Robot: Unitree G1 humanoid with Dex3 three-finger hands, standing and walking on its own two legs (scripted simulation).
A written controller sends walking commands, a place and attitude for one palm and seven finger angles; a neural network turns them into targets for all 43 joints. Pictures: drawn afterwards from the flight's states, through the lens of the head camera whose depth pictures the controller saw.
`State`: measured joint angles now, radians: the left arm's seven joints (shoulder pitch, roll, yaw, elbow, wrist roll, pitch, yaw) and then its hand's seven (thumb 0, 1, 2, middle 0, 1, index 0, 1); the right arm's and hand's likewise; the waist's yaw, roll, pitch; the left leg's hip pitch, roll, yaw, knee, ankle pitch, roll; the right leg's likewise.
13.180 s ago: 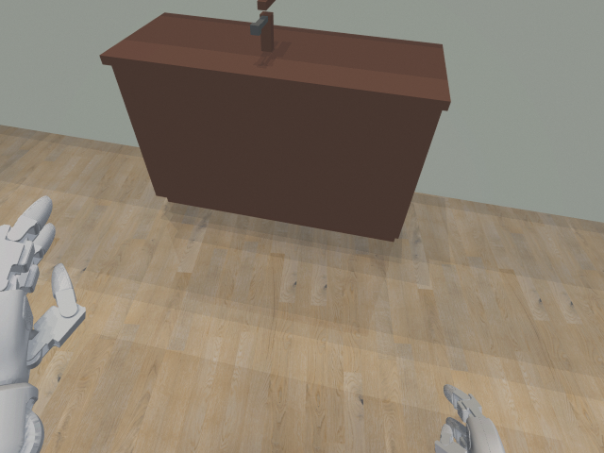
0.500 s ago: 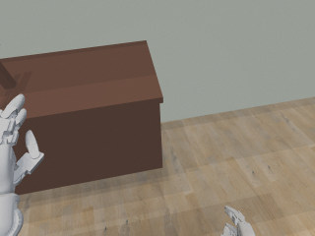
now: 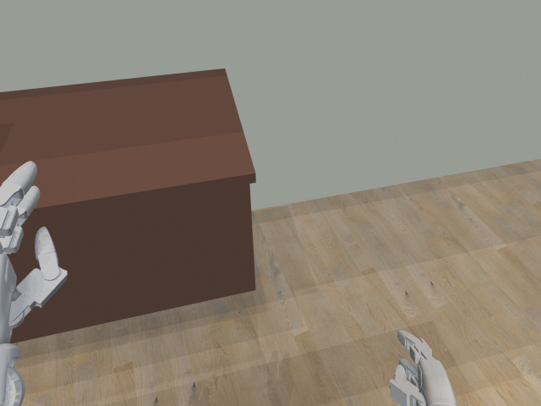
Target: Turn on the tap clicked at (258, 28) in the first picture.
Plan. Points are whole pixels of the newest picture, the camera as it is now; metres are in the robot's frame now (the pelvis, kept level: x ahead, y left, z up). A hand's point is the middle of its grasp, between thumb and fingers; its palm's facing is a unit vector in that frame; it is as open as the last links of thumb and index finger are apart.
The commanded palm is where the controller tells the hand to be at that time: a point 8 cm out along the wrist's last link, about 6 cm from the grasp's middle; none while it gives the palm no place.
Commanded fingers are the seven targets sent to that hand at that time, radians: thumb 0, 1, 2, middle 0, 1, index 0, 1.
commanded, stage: look again from close up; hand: left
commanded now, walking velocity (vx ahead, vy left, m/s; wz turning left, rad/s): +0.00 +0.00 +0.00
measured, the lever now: out of the picture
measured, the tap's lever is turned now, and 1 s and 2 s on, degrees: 0 0 0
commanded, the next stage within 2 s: shuffle to correct the standing spot in 0.32 s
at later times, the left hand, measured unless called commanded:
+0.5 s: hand out of the picture +0.19 +0.30 +0.16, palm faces +0.39 -0.85 -0.37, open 7.5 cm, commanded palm +0.13 +0.32 +0.18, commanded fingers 0.00 0.90 0.90 -0.20 -0.30 -0.20 -0.30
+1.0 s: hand out of the picture +0.25 +0.35 +0.18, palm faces +0.33 -0.86 -0.40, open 7.5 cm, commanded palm +0.18 +0.40 +0.18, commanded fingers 0.00 0.90 0.90 -0.20 -0.30 -0.20 -0.30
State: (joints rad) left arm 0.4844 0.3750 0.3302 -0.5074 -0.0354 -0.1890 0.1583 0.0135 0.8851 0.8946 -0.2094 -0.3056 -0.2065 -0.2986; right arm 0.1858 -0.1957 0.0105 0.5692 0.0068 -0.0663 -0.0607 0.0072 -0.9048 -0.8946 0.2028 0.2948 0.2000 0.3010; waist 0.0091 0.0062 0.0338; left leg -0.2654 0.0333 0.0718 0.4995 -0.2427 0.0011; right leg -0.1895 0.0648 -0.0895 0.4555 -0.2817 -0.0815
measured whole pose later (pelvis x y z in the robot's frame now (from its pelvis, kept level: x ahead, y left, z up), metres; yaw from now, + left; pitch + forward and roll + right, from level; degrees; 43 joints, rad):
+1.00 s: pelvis +0.01 +0.13 -0.01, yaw -2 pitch -2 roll -3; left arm 0.37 0.41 0.36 -0.52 -0.04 -0.23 0.10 0.01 0.89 0.89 -0.21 -0.31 -0.20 -0.30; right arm 0.20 -0.21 0.01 0.52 -0.02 -0.11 0.03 0.01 -0.90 -0.89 0.21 0.30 0.21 0.30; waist 0.02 0.03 0.10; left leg -0.32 -0.07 0.13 0.77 -0.31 0.03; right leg -0.21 -0.01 -0.13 0.52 -0.25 -0.05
